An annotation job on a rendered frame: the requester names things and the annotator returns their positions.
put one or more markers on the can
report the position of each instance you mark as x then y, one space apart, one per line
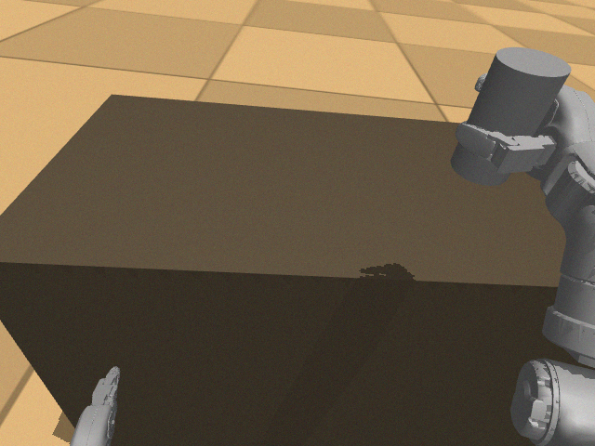
517 93

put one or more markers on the right robot hand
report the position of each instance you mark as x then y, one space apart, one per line
569 120

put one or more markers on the left robot hand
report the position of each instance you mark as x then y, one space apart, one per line
95 426

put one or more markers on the right robot arm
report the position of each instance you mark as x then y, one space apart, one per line
554 402

